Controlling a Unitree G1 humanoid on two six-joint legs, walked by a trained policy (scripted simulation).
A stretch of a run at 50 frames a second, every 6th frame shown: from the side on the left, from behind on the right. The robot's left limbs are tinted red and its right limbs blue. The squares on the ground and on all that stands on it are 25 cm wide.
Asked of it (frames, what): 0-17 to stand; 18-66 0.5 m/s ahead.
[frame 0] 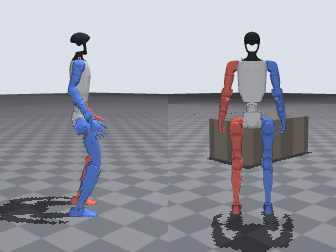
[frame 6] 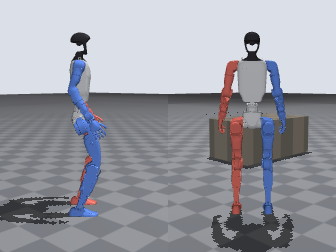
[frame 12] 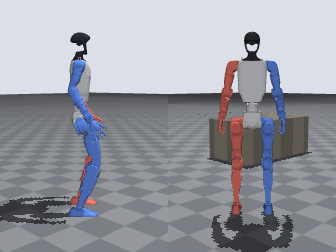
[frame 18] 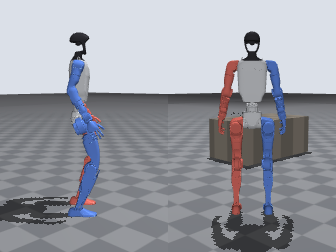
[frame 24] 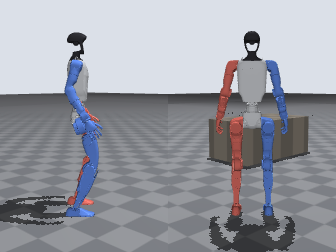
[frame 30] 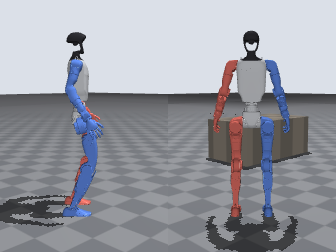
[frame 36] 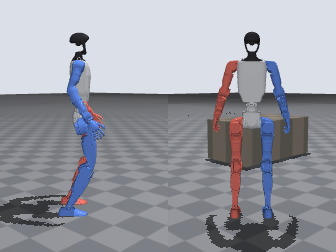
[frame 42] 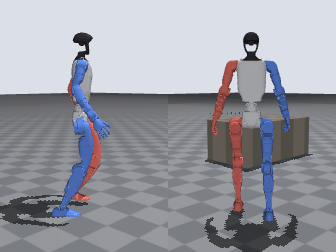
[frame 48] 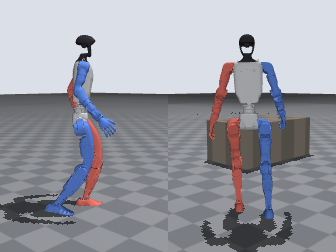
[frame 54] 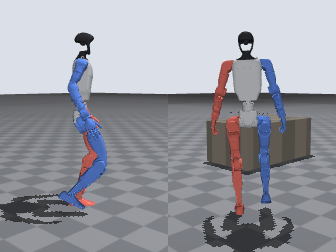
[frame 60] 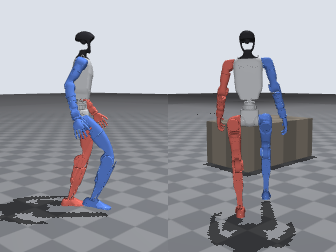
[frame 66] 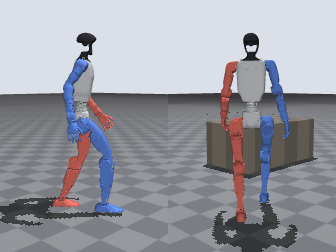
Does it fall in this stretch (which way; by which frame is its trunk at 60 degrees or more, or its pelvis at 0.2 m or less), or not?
no
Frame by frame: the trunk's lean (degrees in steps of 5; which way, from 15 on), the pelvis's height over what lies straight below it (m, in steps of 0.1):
0: 0, 0.8
6: 0, 0.8
12: 0, 0.8
18: 0, 0.8
24: 0, 0.8
30: 5, 0.8
36: 0, 0.8
42: 0, 0.8
48: 5, 0.8
54: 5, 0.8
60: 5, 0.8
66: 5, 0.8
